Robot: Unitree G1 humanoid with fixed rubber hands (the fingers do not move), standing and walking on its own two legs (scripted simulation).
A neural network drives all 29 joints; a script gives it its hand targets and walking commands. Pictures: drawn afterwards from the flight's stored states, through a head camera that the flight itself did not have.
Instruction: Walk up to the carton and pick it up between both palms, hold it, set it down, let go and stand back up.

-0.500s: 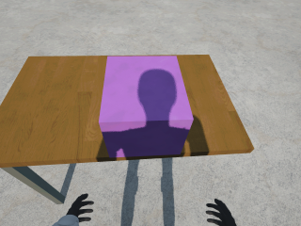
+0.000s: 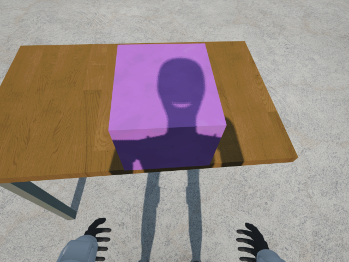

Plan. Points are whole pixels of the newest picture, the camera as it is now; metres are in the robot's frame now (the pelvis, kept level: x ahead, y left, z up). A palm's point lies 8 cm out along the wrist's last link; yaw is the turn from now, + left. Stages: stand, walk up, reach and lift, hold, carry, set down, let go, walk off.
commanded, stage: set down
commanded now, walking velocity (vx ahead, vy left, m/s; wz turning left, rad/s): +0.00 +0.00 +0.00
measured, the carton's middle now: (164, 106) +0.50 +0.04 +0.01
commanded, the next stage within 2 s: let go in 0.14 s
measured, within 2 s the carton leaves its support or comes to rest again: neither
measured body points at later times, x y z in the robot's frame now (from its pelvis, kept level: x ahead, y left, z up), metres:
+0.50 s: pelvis +0.03 +0.00 +0.01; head +0.07 +0.02 +0.46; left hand +0.21 +0.22 -0.08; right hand +0.20 -0.25 -0.09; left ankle +0.01 +0.13 -0.74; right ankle +0.02 -0.12 -0.74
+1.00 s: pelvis +0.01 +0.00 +0.00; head +0.01 +0.01 +0.45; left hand +0.17 +0.23 -0.08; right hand +0.17 -0.22 -0.09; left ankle +0.01 +0.13 -0.74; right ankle +0.02 -0.12 -0.74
